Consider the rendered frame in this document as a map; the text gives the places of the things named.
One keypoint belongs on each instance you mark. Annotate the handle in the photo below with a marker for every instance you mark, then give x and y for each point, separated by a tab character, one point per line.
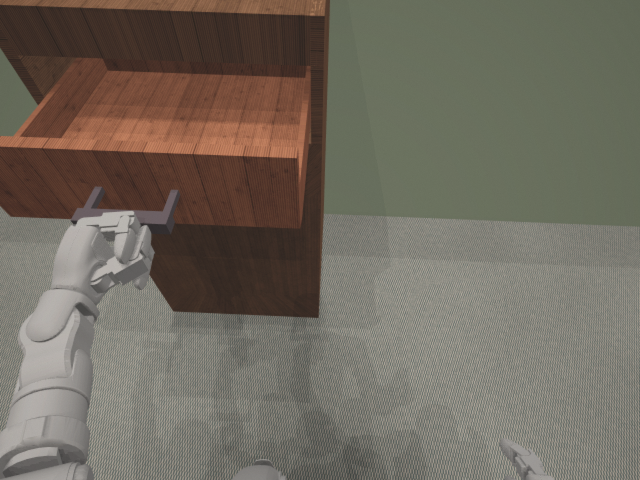
159	222

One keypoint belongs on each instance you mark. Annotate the robot left shin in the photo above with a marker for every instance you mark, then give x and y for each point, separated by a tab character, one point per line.
263	462

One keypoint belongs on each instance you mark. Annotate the right robot hand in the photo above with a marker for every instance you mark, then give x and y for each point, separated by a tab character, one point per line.
528	465

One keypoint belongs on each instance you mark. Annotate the left robot hand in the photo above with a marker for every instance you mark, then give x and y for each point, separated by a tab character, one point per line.
84	250

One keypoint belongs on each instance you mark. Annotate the cabinet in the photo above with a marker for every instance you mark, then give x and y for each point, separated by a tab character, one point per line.
200	268

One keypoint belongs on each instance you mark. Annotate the drawer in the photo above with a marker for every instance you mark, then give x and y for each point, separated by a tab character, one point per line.
232	138

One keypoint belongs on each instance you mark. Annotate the left robot forearm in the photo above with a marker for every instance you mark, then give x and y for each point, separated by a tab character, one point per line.
46	426

